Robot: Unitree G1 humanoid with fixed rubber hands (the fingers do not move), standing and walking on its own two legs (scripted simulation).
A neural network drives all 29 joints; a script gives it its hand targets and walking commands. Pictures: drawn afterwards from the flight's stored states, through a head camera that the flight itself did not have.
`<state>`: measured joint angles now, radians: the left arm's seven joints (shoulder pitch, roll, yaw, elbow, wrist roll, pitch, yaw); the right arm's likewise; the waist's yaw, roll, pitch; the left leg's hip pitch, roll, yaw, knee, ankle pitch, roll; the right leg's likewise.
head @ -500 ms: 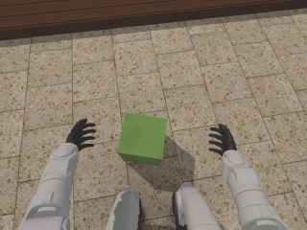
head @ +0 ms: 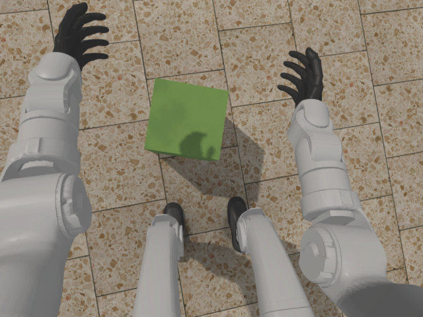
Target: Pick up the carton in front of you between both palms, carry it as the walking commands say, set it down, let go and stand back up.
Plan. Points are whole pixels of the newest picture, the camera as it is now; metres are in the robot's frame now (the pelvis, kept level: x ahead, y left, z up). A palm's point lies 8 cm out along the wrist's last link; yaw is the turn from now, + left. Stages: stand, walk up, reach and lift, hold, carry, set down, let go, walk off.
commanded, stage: reach and lift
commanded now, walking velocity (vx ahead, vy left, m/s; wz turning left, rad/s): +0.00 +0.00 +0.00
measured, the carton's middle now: (186, 125) +0.48 +0.03 -0.53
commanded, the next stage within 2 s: none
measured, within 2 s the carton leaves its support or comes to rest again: leaves its support in 1.68 s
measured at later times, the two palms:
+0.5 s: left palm (114, 107) +0.50 +0.21 -0.34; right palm (265, 123) +0.45 -0.17 -0.33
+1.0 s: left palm (132, 114) +0.51 +0.19 -0.47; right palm (253, 122) +0.47 -0.17 -0.45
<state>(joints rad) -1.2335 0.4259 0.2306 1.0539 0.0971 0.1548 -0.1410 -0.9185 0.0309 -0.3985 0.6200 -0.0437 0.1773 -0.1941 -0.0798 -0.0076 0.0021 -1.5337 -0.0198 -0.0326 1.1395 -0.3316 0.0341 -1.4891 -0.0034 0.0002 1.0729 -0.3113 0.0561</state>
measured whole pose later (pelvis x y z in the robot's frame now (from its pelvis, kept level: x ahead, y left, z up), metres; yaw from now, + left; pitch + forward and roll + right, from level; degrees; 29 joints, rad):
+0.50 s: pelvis -0.03 -0.02 -0.17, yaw -3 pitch +48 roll -7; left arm -1.30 0.50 0.09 1.07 -0.07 0.09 -0.06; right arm -1.07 -0.05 -0.30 0.75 0.10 0.10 -0.22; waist -0.05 -0.03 0.07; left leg -2.15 -0.03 -0.08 1.81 -0.50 0.00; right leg -2.10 0.06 0.00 1.75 -0.49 0.07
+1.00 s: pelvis -0.04 -0.01 -0.28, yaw -4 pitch +37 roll -6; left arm -1.51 0.56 -0.07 1.23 -0.18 0.04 -0.03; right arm -1.39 -0.17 -0.21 1.08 0.25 0.04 -0.21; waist -0.04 -0.09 0.36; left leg -2.29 0.01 -0.05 2.20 -0.56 0.03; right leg -2.25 0.10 0.01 2.13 -0.54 0.11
